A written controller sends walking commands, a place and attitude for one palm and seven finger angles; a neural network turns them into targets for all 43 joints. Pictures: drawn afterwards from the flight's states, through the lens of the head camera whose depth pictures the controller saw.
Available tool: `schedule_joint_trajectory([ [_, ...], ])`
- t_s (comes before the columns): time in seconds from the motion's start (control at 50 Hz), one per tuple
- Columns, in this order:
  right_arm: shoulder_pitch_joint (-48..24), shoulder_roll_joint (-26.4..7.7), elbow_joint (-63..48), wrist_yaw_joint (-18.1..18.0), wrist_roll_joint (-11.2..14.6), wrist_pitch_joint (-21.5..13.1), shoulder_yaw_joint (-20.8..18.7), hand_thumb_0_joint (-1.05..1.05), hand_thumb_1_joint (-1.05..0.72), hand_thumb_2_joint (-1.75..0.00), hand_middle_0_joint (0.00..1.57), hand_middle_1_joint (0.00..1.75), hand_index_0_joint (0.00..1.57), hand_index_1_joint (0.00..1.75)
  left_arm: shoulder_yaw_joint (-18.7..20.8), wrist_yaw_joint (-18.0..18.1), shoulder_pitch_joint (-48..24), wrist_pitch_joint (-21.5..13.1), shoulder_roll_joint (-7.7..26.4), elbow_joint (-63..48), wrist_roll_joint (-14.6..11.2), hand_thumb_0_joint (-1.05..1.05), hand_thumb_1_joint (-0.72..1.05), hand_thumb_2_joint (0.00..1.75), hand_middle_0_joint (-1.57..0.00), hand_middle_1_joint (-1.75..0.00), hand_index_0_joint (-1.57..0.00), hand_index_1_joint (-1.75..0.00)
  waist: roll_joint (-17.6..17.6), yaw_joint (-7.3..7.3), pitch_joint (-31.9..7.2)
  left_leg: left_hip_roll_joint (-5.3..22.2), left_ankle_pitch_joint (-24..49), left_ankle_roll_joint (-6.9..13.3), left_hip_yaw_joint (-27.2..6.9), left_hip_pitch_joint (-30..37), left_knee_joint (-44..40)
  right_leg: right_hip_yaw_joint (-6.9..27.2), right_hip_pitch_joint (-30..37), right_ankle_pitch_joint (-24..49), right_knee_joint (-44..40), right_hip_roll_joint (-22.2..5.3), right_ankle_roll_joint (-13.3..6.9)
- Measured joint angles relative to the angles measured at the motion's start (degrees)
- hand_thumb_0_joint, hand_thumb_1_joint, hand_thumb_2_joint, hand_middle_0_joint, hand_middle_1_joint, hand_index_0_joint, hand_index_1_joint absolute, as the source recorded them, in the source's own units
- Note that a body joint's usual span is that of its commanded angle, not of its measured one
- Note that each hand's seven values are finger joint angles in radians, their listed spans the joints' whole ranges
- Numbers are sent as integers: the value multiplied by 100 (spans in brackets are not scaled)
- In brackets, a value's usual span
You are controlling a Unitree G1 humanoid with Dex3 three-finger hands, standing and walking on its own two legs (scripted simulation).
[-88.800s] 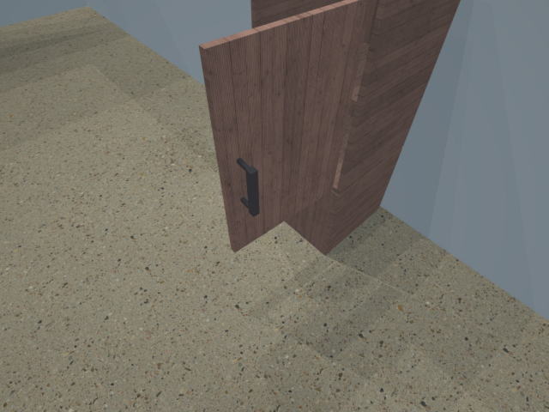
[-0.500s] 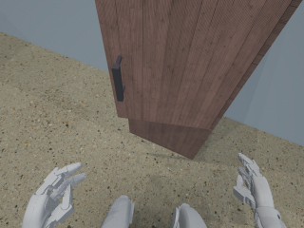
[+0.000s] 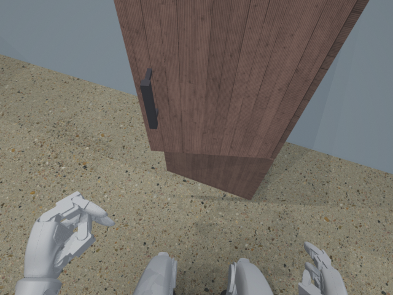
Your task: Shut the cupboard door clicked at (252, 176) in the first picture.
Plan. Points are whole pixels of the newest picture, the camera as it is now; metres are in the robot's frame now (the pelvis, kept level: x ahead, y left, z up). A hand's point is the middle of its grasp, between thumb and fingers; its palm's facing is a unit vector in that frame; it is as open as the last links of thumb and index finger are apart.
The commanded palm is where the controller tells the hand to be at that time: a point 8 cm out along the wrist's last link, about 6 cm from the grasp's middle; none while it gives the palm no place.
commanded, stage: raise the hand and make a fist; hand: left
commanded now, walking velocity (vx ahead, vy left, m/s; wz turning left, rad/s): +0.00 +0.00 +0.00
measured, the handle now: (151, 100) +0.53 +0.15 +0.05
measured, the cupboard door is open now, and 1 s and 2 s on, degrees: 17 17 17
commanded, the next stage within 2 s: bring the fist close to the handle in 0.96 s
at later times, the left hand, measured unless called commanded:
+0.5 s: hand (99, 226) +0.23 +0.19 +0.04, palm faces -0.03 -1.00 -0.03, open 3.1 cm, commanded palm +0.21 +0.25 +0.05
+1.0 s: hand (107, 217) +0.24 +0.18 +0.05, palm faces +0.00 -1.00 -0.05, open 3.1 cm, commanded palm +0.22 +0.23 +0.05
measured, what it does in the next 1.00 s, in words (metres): stands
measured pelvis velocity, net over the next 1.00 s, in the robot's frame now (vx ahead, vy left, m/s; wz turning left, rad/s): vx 0.02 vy -0.01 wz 0.00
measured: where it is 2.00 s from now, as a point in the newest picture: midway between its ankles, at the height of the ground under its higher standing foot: outside the picture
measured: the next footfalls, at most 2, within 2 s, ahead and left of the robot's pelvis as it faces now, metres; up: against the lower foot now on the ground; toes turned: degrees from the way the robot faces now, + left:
none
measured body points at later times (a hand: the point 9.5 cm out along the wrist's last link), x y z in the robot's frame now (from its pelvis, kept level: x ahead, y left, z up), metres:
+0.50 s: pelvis +0.01 +0.01 +0.00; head +0.10 +0.02 +0.44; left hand +0.23 +0.24 +0.05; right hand +0.22 -0.21 -0.07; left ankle +0.04 +0.11 -0.61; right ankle +0.05 -0.11 -0.61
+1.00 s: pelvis +0.02 -0.01 +0.00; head +0.10 +0.00 +0.44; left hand +0.24 +0.23 +0.06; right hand +0.20 -0.25 -0.08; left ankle +0.04 +0.11 -0.61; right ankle +0.05 -0.11 -0.61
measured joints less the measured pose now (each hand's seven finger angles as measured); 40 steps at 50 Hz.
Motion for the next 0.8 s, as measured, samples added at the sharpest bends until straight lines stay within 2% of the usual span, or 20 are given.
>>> schedule_joint_trajectory([
  [0.04,-81,-68,-54,-16,28,-15,4,1,-90,-90,21,30,21,30,-157,-141,-103,34,20,95,26,1,91,90,-93,-111,-94,-111,0,-33,21,-18,-10,29,0,-78,70,5,-65,-3,53,-16,23],
  [0.08,-166,-76,-142,-33,50,-16,11,1,-90,-90,21,30,21,30,-292,-234,-179,219,48,165,74,1,91,90,-97,-115,-98,-115,-17,-64,40,-25,-12,55,22,-115,94,29,-105,11,71,-22,47],
  [0.16,-278,42,-339,-36,28,29,40,1,-90,-90,20,30,21,30,-340,-82,-148,549,120,-4,145,2,90,90,-105,-123,-106,-123,-62,-85,39,-15,-9,79,64,-58,37,70,-62,40,4,-8,70],
  [0.28,-314,183,-482,68,-44,154,172,1,-90,-90,21,30,21,30,-121,330,-50,407,69,-298,136,2,90,90,-116,-135,-117,-135,-7,16,-82,-37,-14,87,27,109,-90,32,145,37,-161,-18,94],
  [0.46,-336,159,-569,59,-47,205,346,1,-90,-90,21,30,21,30,-326,-119,-322,694,127,153,238,1,90,90,-127,-147,-127,-147,-5,53,-34,-38,-75,69,-25,39,-26,-14,96,-35,-108,-15,75],
  [0.6,-246,113,-421,82,-66,251,225,1,-90,-90,21,30,21,30,-13,13,-393,439,152,-137,47,2,90,90,-129,-150,-130,-149,16,27,-63,-5,-136,18,-66,27,5,-48,86,-98,-80,22,37],
  [0.74,-166,30,-427,61,3,359,166,1,-90,-90,21,30,21,30,-146,-183,-417,796,110,226,72,1,90,90,-129,-150,-130,-150,71,-34,-84,7,-129,3,-15,87,-79,3,93,-108,-103,35,22],
  [0.8,-131,43,-445,31,-11,336,140,1,-90,-90,21,30,21,30,-173,-141,-353,732,107,191,68,1,90,90,-129,-150,-130,-150,26,-50,-71,25,-131,-18,2,107,-94,22,87,-114,-90,52,2],
])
